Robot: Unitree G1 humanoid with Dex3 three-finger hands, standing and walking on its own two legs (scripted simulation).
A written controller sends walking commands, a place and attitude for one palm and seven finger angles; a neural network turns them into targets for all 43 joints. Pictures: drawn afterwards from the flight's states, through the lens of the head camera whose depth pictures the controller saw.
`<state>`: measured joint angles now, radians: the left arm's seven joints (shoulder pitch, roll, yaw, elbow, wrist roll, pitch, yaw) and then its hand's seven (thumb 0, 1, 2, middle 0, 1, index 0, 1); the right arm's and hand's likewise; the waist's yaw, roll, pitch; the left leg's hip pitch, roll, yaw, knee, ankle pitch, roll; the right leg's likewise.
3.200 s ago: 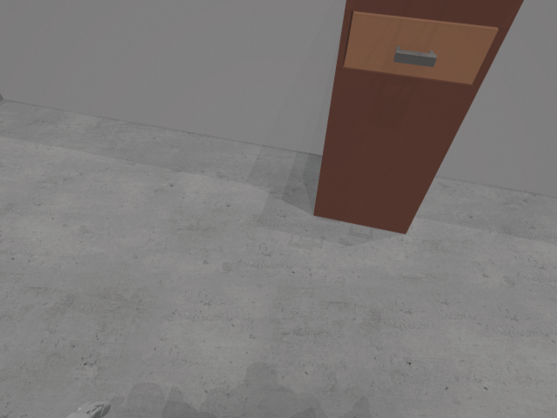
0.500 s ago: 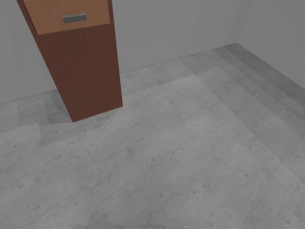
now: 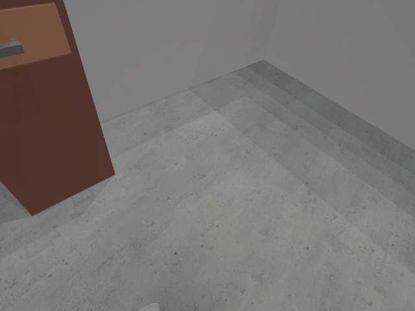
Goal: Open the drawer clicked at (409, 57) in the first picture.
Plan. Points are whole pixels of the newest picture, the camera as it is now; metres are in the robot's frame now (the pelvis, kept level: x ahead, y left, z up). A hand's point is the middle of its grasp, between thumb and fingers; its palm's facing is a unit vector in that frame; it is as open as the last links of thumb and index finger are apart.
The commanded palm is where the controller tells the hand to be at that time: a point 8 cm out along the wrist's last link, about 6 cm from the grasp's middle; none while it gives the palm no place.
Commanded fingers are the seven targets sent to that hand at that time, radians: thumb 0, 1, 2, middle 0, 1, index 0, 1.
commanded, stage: walk to a spot facing it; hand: left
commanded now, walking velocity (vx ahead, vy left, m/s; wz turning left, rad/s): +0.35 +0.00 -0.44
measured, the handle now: out of the picture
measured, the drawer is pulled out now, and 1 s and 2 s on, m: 0.00 0.00 0.00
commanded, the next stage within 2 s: turn to face it in 0.40 s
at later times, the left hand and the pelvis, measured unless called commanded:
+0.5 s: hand (170, 219) +0.37 +0.10 -0.16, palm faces -0.31 -0.94 -0.15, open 7.4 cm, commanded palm none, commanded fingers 0.00 0.90 0.90 -0.20 -0.30 -0.20 -0.30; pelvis +0.20 -0.03 +0.01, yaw -15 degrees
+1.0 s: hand (169, 199) +0.43 +0.12 -0.17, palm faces -0.05 -0.98 -0.17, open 7.3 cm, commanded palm none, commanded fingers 0.00 0.90 0.90 -0.20 -0.30 -0.20 -0.30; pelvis +0.33 -0.06 +0.00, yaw -5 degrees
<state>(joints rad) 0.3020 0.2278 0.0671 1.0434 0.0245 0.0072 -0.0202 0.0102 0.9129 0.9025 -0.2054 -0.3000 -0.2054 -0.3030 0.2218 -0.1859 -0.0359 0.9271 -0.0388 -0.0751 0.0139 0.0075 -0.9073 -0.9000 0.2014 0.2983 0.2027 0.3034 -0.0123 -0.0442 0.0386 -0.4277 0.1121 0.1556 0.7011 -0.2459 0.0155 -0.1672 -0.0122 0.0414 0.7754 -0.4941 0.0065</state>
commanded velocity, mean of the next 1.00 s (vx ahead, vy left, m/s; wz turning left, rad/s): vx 0.12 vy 0.00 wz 0.05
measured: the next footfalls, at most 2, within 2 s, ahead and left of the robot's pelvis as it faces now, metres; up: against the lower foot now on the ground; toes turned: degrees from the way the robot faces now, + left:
right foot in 0.52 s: +0.34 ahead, -0.16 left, +0.00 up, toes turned -24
left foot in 1.00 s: +0.43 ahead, +0.03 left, +0.00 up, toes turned +4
